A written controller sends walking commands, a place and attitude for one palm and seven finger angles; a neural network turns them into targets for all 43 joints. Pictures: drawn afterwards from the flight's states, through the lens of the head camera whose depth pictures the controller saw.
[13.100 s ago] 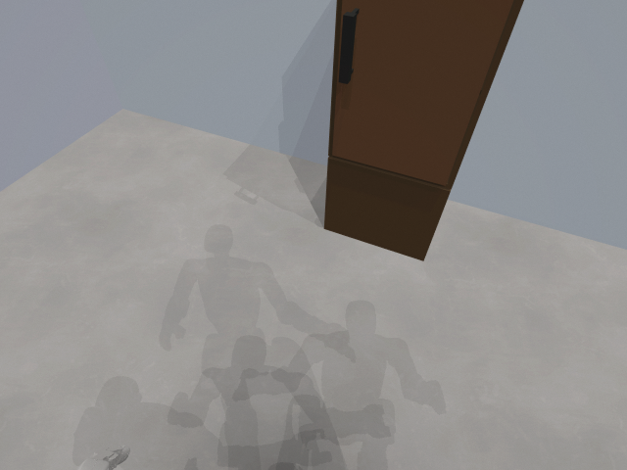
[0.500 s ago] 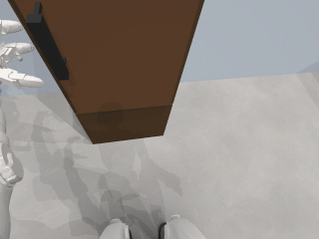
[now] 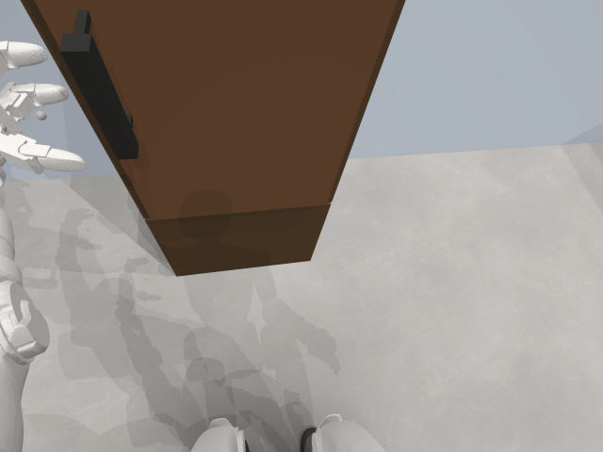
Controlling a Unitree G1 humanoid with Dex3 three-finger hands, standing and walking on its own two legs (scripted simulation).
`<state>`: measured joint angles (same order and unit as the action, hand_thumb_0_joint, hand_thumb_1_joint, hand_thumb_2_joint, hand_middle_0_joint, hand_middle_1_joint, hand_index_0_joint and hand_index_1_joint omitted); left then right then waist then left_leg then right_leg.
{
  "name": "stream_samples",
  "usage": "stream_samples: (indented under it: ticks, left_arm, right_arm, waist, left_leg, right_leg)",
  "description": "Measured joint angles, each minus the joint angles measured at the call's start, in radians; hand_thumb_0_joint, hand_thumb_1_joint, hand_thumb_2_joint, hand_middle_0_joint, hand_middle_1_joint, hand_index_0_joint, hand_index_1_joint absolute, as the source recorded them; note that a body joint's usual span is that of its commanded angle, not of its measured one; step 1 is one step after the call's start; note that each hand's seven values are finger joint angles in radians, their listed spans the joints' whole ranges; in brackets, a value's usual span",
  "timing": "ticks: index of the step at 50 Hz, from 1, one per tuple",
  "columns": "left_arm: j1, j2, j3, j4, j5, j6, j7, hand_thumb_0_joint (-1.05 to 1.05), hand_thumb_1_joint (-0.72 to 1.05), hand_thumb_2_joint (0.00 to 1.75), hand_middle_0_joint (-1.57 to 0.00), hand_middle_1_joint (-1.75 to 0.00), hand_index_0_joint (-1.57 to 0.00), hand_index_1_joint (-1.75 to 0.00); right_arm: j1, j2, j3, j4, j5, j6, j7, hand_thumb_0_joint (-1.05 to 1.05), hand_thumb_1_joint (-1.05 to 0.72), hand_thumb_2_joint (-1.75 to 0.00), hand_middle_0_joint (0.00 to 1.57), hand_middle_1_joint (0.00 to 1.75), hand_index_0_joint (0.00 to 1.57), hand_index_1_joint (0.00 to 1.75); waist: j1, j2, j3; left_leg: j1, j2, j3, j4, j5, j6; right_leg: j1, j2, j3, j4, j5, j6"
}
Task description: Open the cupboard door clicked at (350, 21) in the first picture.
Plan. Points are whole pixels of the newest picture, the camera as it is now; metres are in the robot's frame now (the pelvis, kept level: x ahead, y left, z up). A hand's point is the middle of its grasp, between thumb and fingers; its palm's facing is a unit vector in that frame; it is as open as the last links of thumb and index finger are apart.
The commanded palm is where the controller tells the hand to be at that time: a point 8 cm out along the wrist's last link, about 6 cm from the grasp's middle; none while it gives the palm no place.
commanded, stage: move the hooked fingers beside the handle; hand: left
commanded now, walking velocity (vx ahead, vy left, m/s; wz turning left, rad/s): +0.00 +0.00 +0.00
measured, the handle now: (107, 92) +0.55 +0.21 +0.09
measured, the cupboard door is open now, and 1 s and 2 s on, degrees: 0 0 0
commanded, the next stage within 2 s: slide the fingers in behind the handle in 0.40 s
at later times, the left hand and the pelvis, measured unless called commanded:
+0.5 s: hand (54, 126) +0.50 +0.26 +0.09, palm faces +0.06 -1.00 -0.01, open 14.0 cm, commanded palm +0.48 +0.30 +0.09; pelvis -0.01 +0.01 -0.01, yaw +1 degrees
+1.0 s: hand (83, 120) +0.51 +0.23 +0.09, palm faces +0.07 -1.00 -0.01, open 14.0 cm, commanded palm +0.48 +0.27 +0.09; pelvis -0.01 +0.00 +0.00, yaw +0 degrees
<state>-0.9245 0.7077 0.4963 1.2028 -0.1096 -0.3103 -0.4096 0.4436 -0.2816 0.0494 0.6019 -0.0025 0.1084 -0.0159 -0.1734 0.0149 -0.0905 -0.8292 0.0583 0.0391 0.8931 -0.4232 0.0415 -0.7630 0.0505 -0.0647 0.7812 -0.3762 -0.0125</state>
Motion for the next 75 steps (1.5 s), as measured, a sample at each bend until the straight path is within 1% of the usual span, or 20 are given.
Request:
stream_samples:
  ticks: [3, 6, 9, 13, 15, 18, 21, 23, 27, 31, 36, 39, 46, 51, 58, 62, 67, 71, 73, 75]
  left_arm:
    - [-0.002, -0.008, -0.015, 0.024, 0.000, 0.017, 0.004, -0.01, -0.50, 0.30, -0.30, -1.20, -0.30, -1.20]
    - [-0.009, -0.006, -0.021, 0.048, 0.016, 0.024, 0.015, -0.01, -0.50, 0.30, -0.30, -1.20, -0.30, -1.20]
    - [-0.007, -0.009, -0.014, 0.035, 0.023, 0.002, 0.030, -0.01, -0.50, 0.30, -0.30, -1.20, -0.30, -1.20]
    - [-0.014, -0.018, -0.008, 0.006, 0.015, -0.036, 0.032, -0.01, -0.50, 0.30, -0.30, -1.20, -0.30, -1.20]
    - [-0.030, -0.021, -0.028, 0.013, 0.007, -0.038, 0.029, -0.01, -0.50, 0.30, -0.29, -1.20, -0.30, -1.20]
    - [-0.056, -0.028, -0.059, 0.038, 0.006, -0.015, 0.024, -0.01, -0.50, 0.30, -0.29, -1.20, -0.30, -1.20]
    - [-0.069, -0.025, -0.059, 0.067, 0.014, 0.010, 0.028, -0.01, -0.50, 0.30, -0.29, -1.20, -0.30, -1.20]
    - [-0.067, -0.021, -0.051, 0.073, 0.022, 0.012, 0.041, -0.01, -0.50, 0.30, -0.30, -1.20, -0.30, -1.20]
    - [-0.066, -0.016, -0.034, 0.056, 0.037, -0.016, 0.069, -0.01, -0.50, 0.30, -0.30, -1.20, -0.30, -1.20]
    - [-0.081, -0.011, -0.028, 0.052, 0.032, -0.035, 0.073, -0.01, -0.50, 0.30, -0.30, -1.20, -0.30, -1.20]
    - [-0.092, -0.009, -0.045, 0.073, 0.035, -0.001, 0.065, -0.01, -0.50, 0.30, -0.29, -1.20, -0.30, -1.20]
    - [-0.079, -0.019, -0.044, 0.063, 0.035, 0.007, 0.073, -0.01, -0.50, 0.30, -0.30, -1.20, -0.30, -1.20]
    - [-0.055, -0.060, -0.043, 0.029, 0.026, -0.021, 0.103, -0.01, -0.50, 0.30, -0.30, -1.20, -0.30, -1.20]
    - [-0.052, -0.062, -0.046, 0.044, 0.039, -0.002, 0.113, -0.01, -0.50, 0.30, -0.30, -1.20, -0.30, -1.20]
    - [-0.074, -0.066, -0.051, 0.054, 0.034, -0.021, 0.124, -0.01, -0.50, 0.30, -0.30, -1.20, -0.30, -1.20]
    - [-0.067, -0.078, -0.066, 0.029, 0.028, -0.025, 0.130, -0.01, -0.50, 0.30, -0.30, -1.20, -0.31, -1.21]
    - [-0.056, -0.127, -0.110, 0.008, 0.013, -0.025, 0.138, -0.01, -0.50, 0.30, -0.29, -1.20, -0.31, -1.21]
    - [-0.082, -0.144, -0.095, 0.045, 0.016, -0.012, 0.159, -0.01, -0.50, 0.30, -0.30, -1.20, -0.32, -1.22]
    - [-0.083, -0.143, -0.083, 0.043, 0.029, -0.015, 0.174, -0.01, -0.50, 0.30, -0.31, -1.20, -0.34, -1.24]
    - [-0.082, -0.140, -0.092, 0.042, 0.043, -0.024, 0.191, -0.01, -0.50, 0.30, -0.32, -1.21, -0.35, -1.25]
  right_arm:
    - [-0.012, 0.002, 0.003, -0.007, 0.003, 0.002, 0.000, 0.00, -0.90, -0.90, 0.20, 0.30, 0.20, 0.30]
    - [-0.028, 0.002, 0.007, -0.018, 0.002, -0.002, -0.002, 0.00, -0.90, -0.90, 0.20, 0.30, 0.20, 0.30]
    - [-0.040, 0.003, 0.007, -0.023, -0.001, -0.010, -0.003, 0.00, -0.90, -0.90, 0.20, 0.30, 0.20, 0.30]
    - [-0.046, 0.005, 0.004, -0.012, -0.004, -0.015, -0.002, 0.00, -0.90, -0.90, 0.20, 0.30, 0.20, 0.30]
    - [-0.044, 0.004, 0.003, -0.003, -0.003, -0.014, -0.002, 0.00, -0.90, -0.90, 0.20, 0.30, 0.20, 0.30]
    - [-0.038, 0.001, 0.004, 0.007, -0.003, -0.012, -0.004, 0.00, -0.90, -0.90, 0.20, 0.30, 0.20, 0.30]
    - [-0.034, -0.003, 0.010, 0.007, -0.002, -0.012, -0.006, 0.00, -0.90, -0.90, 0.20, 0.30, 0.20, 0.30]
    - [-0.029, -0.004, 0.011, 0.002, -0.004, -0.016, -0.007, 0.00, -0.90, -0.90, 0.20, 0.30, 0.20, 0.30]
    - [-0.018, -0.004, 0.011, 0.000, -0.010, -0.023, -0.005, 0.00, -0.90, -0.90, 0.20, 0.30, 0.20, 0.30]
    - [-0.008, -0.002, 0.011, 0.011, -0.011, -0.023, -0.001, 0.00, -0.90, -0.90, 0.20, 0.30, 0.20, 0.30]
    - [0.006, -0.004, 0.011, 0.015, -0.007, -0.018, -0.001, 0.00, -0.90, -0.90, 0.20, 0.30, 0.20, 0.30]
    - [0.013, -0.005, 0.009, 0.012, -0.008, -0.020, -0.001, 0.00, -0.90, -0.90, 0.20, 0.30, 0.20, 0.30]
    - [0.011, 0.000, 0.003, 0.011, -0.010, -0.023, 0.010, 0.00, -0.90, -0.90, 0.20, 0.30, 0.20, 0.30]
    - [-0.004, 0.001, 0.003, 0.000, -0.006, -0.024, 0.009, 0.00, -0.90, -0.90, 0.20, 0.30, 0.20, 0.30]
    - [-0.026, 0.002, 0.005, 0.003, -0.006, -0.036, 0.007, 0.00, -0.90, -0.90, 0.20, 0.30, 0.20, 0.30]
    - [-0.024, 0.003, -0.003, 0.007, -0.010, -0.041, 0.009, 0.00, -0.90, -0.90, 0.20, 0.30, 0.20, 0.30]
    - [-0.019, 0.003, -0.009, 0.025, -0.011, -0.037, 0.017, 0.00, -0.90, -0.90, 0.20, 0.30, 0.20, 0.30]
    - [-0.027, 0.006, -0.003, 0.026, -0.011, -0.038, 0.016, 0.00, -0.90, -0.90, 0.20, 0.30, 0.20, 0.30]
    - [-0.025, 0.009, -0.003, 0.018, -0.014, -0.043, 0.017, 0.00, -0.90, -0.90, 0.20, 0.30, 0.20, 0.30]
    - [-0.023, 0.010, -0.005, 0.014, -0.017, -0.048, 0.020, 0.00, -0.90, -0.90, 0.20, 0.30, 0.20, 0.30]
  waist:
    - [0.002, 0.001, -0.003]
    - [0.000, -0.001, 0.002]
    - [0.000, -0.004, 0.009]
    - [0.004, -0.007, 0.013]
    - [0.006, -0.006, 0.012]
    - [0.006, 0.000, 0.011]
    - [-0.002, 0.002, 0.012]
    - [-0.009, 0.002, 0.014]
    - [-0.019, 0.001, 0.022]
    - [-0.024, -0.001, 0.023]
    - [-0.027, 0.006, 0.019]
    - [-0.027, 0.008, 0.017]
    - [-0.019, 0.006, 0.009]
    - [-0.020, 0.007, 0.011]
    - [-0.018, 0.002, 0.020]
    - [-0.012, 0.003, 0.015]
    - [0.003, 0.010, 0.008]
    - [-0.007, 0.007, 0.008]
    - [-0.011, 0.007, 0.007]
    - [-0.012, 0.009, 0.006]
  left_leg:
    - [0.010, -0.004, -0.001, -0.001, -0.001, 0.003]
    - [0.007, -0.008, -0.001, 0.004, -0.002, 0.007]
    - [-0.004, -0.010, -0.001, 0.013, -0.001, 0.008]
    - [-0.016, -0.010, -0.004, 0.024, -0.001, 0.008]
    - [-0.018, -0.012, -0.008, 0.027, -0.001, 0.008]
    - [-0.022, -0.016, -0.015, 0.029, 0.002, 0.010]
    - [-0.026, -0.018, -0.013, 0.029, 0.005, 0.012]
    - [-0.032, -0.017, -0.010, 0.031, 0.006, 0.012]
    - [-0.046, -0.014, -0.007, 0.039, 0.007, 0.011]
    - [-0.054, -0.010, -0.007, 0.044, 0.007, 0.008]
    - [-0.053, -0.008, -0.009, 0.041, 0.008, 0.006]
    - [-0.048, -0.006, -0.007, 0.035, 0.009, 0.005]
    - [-0.033, -0.003, -0.004, 0.030, 0.006, 0.000]
    - [-0.028, -0.002, -0.006, 0.028, 0.006, -0.003]
    - [-0.038, -0.003, -0.013, 0.034, 0.005, -0.006]
    - [-0.044, -0.005, -0.016, 0.035, 0.004, -0.007]
    - [-0.034, -0.009, -0.020, 0.032, 0.000, -0.007]
    - [-0.031, -0.011, -0.020, 0.033, -0.002, -0.006]
    - [-0.036, -0.011, -0.019, 0.035, -0.001, -0.006]
    - [-0.041, -0.012, -0.019, 0.038, -0.001, -0.006]
  right_leg:
    - [0.011, -0.004, -0.001, -0.002, -0.002, 0.003]
    - [0.009, -0.008, -0.002, 0.006, -0.004, 0.006]
    - [-0.003, -0.010, -0.002, 0.015, -0.004, 0.007]
    - [-0.012, -0.011, -0.004, 0.023, -0.004, 0.008]
    - [-0.011, -0.012, -0.008, 0.024, -0.004, 0.009]
    - [-0.011, -0.016, -0.015, 0.024, -0.003, 0.010]
    - [-0.018, -0.018, -0.013, 0.028, -0.002, 0.010]
    - [-0.026, -0.018, -0.010, 0.033, -0.001, 0.010]
    - [-0.042, -0.015, -0.008, 0.044, 0.000, 0.009]
    - [-0.051, -0.012, -0.008, 0.049, 0.001, 0.006]
    - [-0.050, -0.009, -0.009, 0.044, 0.002, 0.003]
    - [-0.048, -0.007, -0.006, 0.041, 0.003, 0.002]
    - [-0.037, -0.003, -0.003, 0.040, -0.001, -0.002]
    - [-0.033, -0.002, -0.004, 0.041, -0.003, -0.005]
    - [-0.040, -0.003, -0.011, 0.048, -0.007, -0.008]
    - [-0.046, -0.004, -0.013, 0.049, -0.010, -0.009]
    - [-0.033, -0.008, -0.017, 0.045, -0.015, -0.008]
    - [-0.030, -0.009, -0.018, 0.048, -0.018, -0.007]
    - [-0.036, -0.010, -0.017, 0.051, -0.018, -0.007]
    - [-0.042, -0.010, -0.017, 0.056, -0.019, -0.007]
